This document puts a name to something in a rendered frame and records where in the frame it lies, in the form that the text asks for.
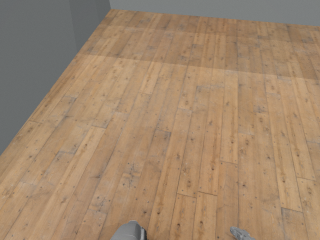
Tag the robot left thigh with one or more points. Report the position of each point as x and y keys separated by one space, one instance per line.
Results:
x=129 y=231

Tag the robot left shin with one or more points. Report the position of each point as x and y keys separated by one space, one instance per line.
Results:
x=133 y=221

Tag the right robot hand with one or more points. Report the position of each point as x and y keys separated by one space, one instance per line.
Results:
x=240 y=234

